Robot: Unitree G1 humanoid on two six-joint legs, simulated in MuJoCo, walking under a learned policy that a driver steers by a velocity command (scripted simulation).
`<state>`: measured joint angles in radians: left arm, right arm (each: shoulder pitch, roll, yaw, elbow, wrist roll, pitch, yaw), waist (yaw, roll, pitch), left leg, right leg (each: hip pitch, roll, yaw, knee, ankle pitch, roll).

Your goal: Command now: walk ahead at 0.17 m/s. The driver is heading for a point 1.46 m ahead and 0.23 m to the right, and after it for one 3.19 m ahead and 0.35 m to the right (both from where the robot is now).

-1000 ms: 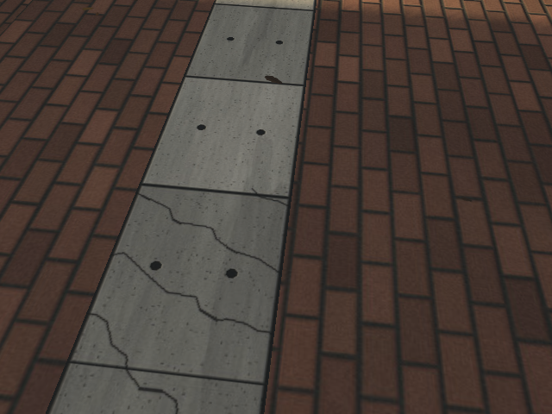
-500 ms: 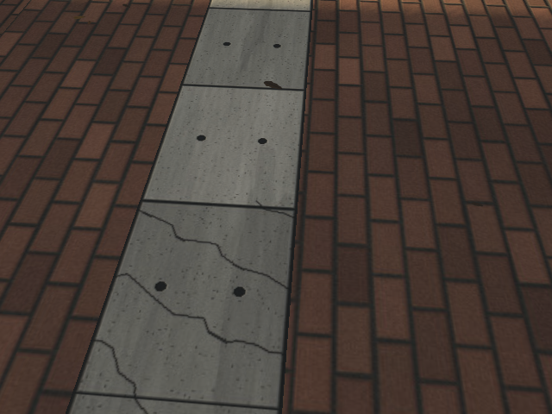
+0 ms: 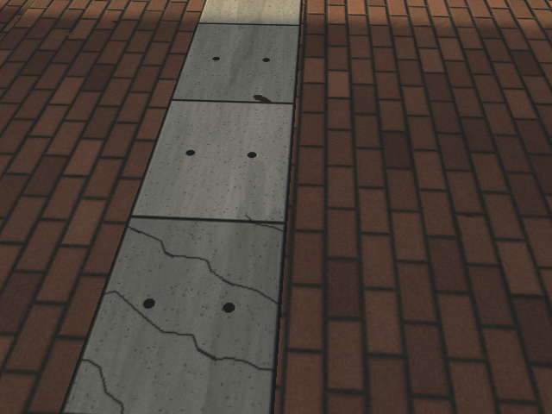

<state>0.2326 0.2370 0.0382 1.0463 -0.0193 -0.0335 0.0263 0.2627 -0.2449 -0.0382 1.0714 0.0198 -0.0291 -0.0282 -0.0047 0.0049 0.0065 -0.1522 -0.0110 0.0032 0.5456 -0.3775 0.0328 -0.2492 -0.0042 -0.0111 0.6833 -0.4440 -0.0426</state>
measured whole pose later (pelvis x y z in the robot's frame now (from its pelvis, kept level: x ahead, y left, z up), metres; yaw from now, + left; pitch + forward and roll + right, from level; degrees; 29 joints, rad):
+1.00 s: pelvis +0.04 -0.01 +0.01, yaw +0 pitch -2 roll +0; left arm 0.26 0.20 0.02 1.10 0.00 -0.01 0.03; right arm 0.16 -0.21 -0.05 1.14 0.00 0.01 -0.05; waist 0.00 0.00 0.05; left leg -0.20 0.01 -0.01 0.47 -0.24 -0.01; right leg -0.11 0.01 -0.04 0.45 -0.31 -0.02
